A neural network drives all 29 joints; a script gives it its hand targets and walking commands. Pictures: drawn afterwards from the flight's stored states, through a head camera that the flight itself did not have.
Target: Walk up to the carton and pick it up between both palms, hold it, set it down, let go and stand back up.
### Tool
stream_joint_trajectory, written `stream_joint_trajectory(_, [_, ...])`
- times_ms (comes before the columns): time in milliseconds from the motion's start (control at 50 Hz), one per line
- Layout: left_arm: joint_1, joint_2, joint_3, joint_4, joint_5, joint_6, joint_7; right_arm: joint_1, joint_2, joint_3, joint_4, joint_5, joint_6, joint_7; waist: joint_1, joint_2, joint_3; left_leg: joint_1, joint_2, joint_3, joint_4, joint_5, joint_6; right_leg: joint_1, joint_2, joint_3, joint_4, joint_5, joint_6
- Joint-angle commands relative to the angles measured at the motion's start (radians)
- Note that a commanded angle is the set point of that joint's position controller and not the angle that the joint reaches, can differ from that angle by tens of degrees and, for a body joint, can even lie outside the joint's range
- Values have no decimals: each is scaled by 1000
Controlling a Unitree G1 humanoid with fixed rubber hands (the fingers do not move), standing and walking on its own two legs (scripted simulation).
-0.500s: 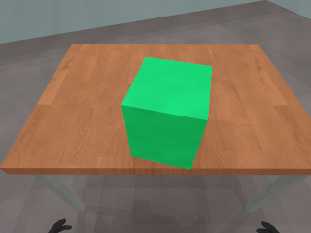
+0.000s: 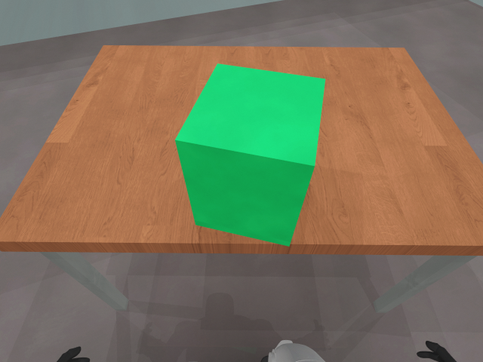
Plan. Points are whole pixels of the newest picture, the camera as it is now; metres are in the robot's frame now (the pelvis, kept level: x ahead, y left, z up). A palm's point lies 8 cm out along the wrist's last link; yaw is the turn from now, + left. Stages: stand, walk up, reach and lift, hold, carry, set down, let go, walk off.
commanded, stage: walk up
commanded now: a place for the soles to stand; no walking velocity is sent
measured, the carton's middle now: (254, 158) +0.47 +0.00 +0.05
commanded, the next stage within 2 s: reach and lift in 1.46 s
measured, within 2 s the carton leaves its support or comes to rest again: neither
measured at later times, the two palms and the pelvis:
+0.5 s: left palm out of the picture +0.05 +0.30 -0.12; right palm out of the picture +0.07 -0.32 -0.09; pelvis +0.01 -0.01 +0.00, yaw +7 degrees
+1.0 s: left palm out of the picture +0.08 +0.31 -0.09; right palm (429, 359) +0.15 -0.29 -0.09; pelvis -0.01 +0.00 +0.01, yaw +4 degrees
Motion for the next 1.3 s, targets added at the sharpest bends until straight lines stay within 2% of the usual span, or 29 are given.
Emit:
stream_joint_trajectory(0, [16, 287, 69, -109, 7, -35, 13, -38, -200, -27, -119, 17, 11, -27, 39, -164, -176, -221, -125, -88, 351, -278, 78, 124, -323, 572, -455, 11, -147])
stream_joint_trajectory(20, [-7, 301, 73, -128, 13, -34, 20, 28, -232, -33, -97, 16, 20, -28, 25, -114, -154, -195, -109, -141, 413, -278, 82, 48, -339, 596, -525, -291, -145])
stream_joint_trajectory(40, [-18, 300, 75, -141, 21, -35, 26, 56, -249, -40, -87, 17, 20, -24, 20, -109, -129, -189, -103, -145, 422, -259, 86, 2, -347, 604, -554, -405, -151])
stream_joint_trajectory(120, [-37, 226, 62, -162, 9, -39, 39, 180, -253, -46, -50, 8, 12, -14, -7, -106, -212, -154, -59, -115, 424, -152, 79, 69, -291, 449, -460, -352, -142])
stream_joint_trajectory(220, [21, 222, 60, -145, 3, -44, 46, 220, -220, -40, -50, -10, 5, 15, -10, -74, -263, 10, -51, -38, 67, -178, 108, 75, -317, 349, -434, -313, -131])
stream_joint_trajectory(260, [27, 208, 47, -140, -10, -43, 49, 259, -208, -43, -33, -23, -6, 17, -43, -22, -260, 162, -52, -55, -186, -48, 137, 2, -294, 283, -349, -239, -77])
stream_joint_trajectory(280, [72, 153, 26, -131, -18, -43, 52, 236, -224, -45, -37, -37, -13, 13, -37, 134, -259, 193, 26, -231, -364, -144, 166, -45, -220, 203, -211, -256, -11])
stream_joint_trajectory(300, [95, 99, 9, -127, -29, -47, 51, 132, -262, -45, -73, -49, -20, 11, 0, 313, -206, 168, 188, -535, -442, -288, 218, -170, -78, 81, -23, -225, 50])
stream_joint_trajectory(320, [21, 159, 24, -120, -20, -53, 60, 37, -318, -54, -121, -40, -22, 12, -42, 276, -120, -45, 306, -656, -472, -409, 333, -132, -17, 57, 112, -260, 70])
stream_joint_trajectory(340, [-6, 199, 31, -118, -13, -64, 59, -8, -305, -51, -132, -34, -27, 10, -24, 227, -55, -227, 325, -631, -472, -376, 354, 19, -56, 122, 170, -226, 56])
stream_joint_trajectory(360, [12, 177, 21, -106, -17, -73, 48, -39, -235, -27, -139, -29, -36, 7, 6, 161, -39, -206, 241, -463, -412, -119, 300, 91, -48, 133, 115, -182, 49])
stream_joint_trajectory(380, [35, 144, 14, -86, -29, -80, 43, -38, -193, -9, -139, -25, -41, 7, 17, 160, -74, -73, 165, -305, -332, 219, 247, 71, -6, 133, 34, -155, 44])
stream_joint_trajectory(400, [72, 115, 7, -70, -39, -86, 47, -39, -171, -5, -135, -19, -45, 7, 36, 177, -125, 41, 129, -228, -248, 468, 204, 65, -7, 106, -50, -84, 36])
stream_joint_trajectory(420, [86, 107, 1, -65, -41, -94, 53, -23, -179, -10, -129, -7, -42, 7, 39, 196, -161, 81, 99, -186, -181, 565, 162, 121, -25, 56, -167, 37, 33])
stream_joint_trajectory(440, [83, 121, -2, -63, -40, -103, 62, 7, -195, -20, -126, 7, -33, 8, 22, 187, -176, 84, 70, -154, -122, 608, 132, 196, -38, 49, -242, 260, 23])
stream_joint_trajectory(460, [84, 165, 4, -64, -31, -112, 77, 38, -201, -26, -130, 15, -24, 8, 5, 163, -197, 79, 39, -125, -51, 642, 107, 241, -65, 105, -225, 446, -9])
stream_joint_trajectory(480, [112, 205, 11, -59, -20, -120, 89, 47, -191, -28, -146, 18, -18, 9, 5, 116, -216, 0, 14, -110, 28, 634, 82, 307, -133, 217, -196, 581, -58])
stream_joint_trajectory(500, [105, 245, 19, -55, -23, -128, 93, 97, -159, -24, -137, 10, -10, 8, -16, 51, -222, -54, -39, -92, 78, 455, 52, 298, -248, 362, -198, 571, -144])
stream_joint_trajectory(520, [72, 244, 18, -66, -33, -126, 91, 127, -160, -30, -120, 2, 0, 3, -43, 9, -180, 10, -39, -104, 59, 198, 51, 169, -316, 429, -221, 547, -204])
stream_joint_trajectory(540, [36, 220, 8, -74, -32, -124, 90, 126, -169, -37, -110, -3, -2, 4, -65, -14, -160, 51, -24, -129, 0, 83, 69, 91, -309, 440, -244, 464, -188])
stream_joint_trajectory(580, [-1, 170, -15, -77, -28, -120, 85, 85, -190, -39, -106, -3, -11, 17, -73, 30, -146, 86, 27, -206, -204, 47, 116, 15, -196, 303, -228, 254, -82])
stream_joint_trajectory(620, [18, 132, -27, -75, -33, -123, 82, 29, -218, -45, -113, -10, -21, 27, -38, 61, -166, 78, 120, -286, -297, 194, 165, 73, -69, 161, -123, 226, -9])
stream_joint_trajectory(640, [33, 135, -29, -65, -33, -127, 84, -8, -223, -44, -123, -4, -24, 26, -25, 41, -186, 109, 134, -257, -252, 339, 177, 103, -54, 131, -128, 274, 1])
stream_joint_trajectory(680, [40, 160, -23, -46, -27, -135, 87, -31, -202, -39, -128, 3, -16, 25, -19, 24, -233, 89, 74, -167, -149, 454, 147, 209, -86, 153, -156, 439, -20])
stream_joint_trajectory(700, [40, 176, -18, -46, -25, -137, 89, -30, -191, -38, -128, 2, -10, 25, -22, 24, -244, 84, 37, -129, -134, 440, 117, 228, -118, 191, -154, 513, -47])
stream_joint_trajectory(740, [33, 189, -17, -45, -25, -136, 91, -25, -178, -39, -118, 1, -1, 25, -35, 17, -249, 100, 24, -125, -155, 361, 87, 209, -170, 251, -157, 519, -78])
stream_joint_trajectory(840, [-14, 161, -33, -44, -21, -126, 90, -96, -184, -40, -112, -1, 1, 36, -27, 32, -210, 102, 50, -151, -249, 226, 130, 160, -101, 183, -186, 340, -28])
stream_joint_trajectory(980, [-19, 172, -33, -33, -17, -119, 90, -99, -179, -37, -93, -2, 5, 37, -27, 45, -205, 108, 41, -129, -269, 232, 108, 186, -100, 185, -197, 354, -26])
stream_joint_trajectory(1280, [-13, 163, -30, -33, -11, -99, 88, -71, -180, -39, -91, -5, 14, 37, -30, 58, -180, 89, 44, -107, -290, 148, 118, 186, -73, 179, -189, 324, -23])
